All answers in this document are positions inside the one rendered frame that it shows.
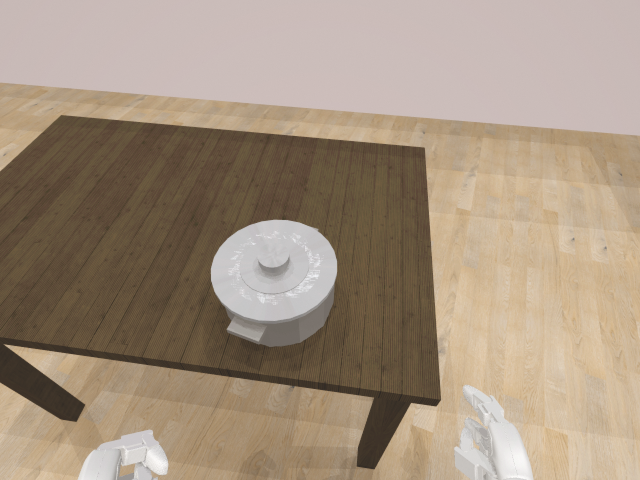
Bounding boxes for knob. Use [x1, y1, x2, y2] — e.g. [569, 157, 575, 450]
[257, 243, 290, 273]

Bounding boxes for table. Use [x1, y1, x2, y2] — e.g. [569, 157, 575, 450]
[0, 115, 441, 469]

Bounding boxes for pot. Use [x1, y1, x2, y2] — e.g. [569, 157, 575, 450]
[225, 227, 335, 347]

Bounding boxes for lid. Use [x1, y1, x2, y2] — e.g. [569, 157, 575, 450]
[211, 220, 337, 324]

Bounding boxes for robot right hand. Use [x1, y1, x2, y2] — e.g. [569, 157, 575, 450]
[454, 385, 534, 480]

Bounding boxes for robot left hand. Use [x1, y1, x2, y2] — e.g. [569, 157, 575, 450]
[78, 430, 168, 480]

